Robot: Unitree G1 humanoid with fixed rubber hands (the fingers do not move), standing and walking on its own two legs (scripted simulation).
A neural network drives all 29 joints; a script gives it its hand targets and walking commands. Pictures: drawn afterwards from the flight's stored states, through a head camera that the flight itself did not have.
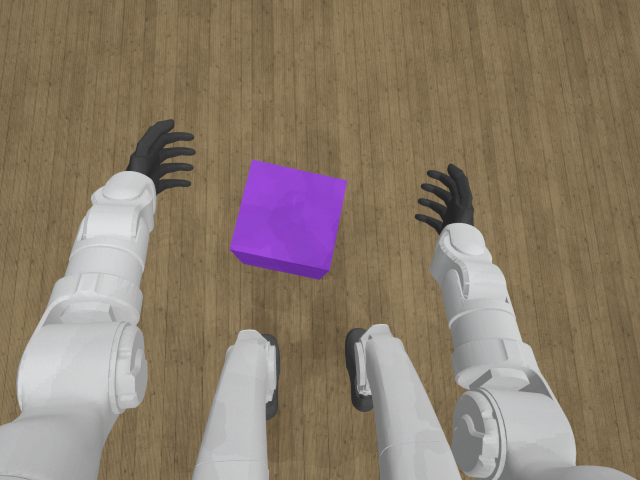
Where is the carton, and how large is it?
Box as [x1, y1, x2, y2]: [230, 160, 346, 279]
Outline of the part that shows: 252,160 230,245 231,251 243,263 319,279 329,270 346,180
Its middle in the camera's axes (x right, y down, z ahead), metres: -0.07 -0.03 +0.93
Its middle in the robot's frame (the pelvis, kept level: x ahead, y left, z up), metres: +0.48 +0.02 -0.54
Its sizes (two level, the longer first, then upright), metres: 0.210 0.200 0.250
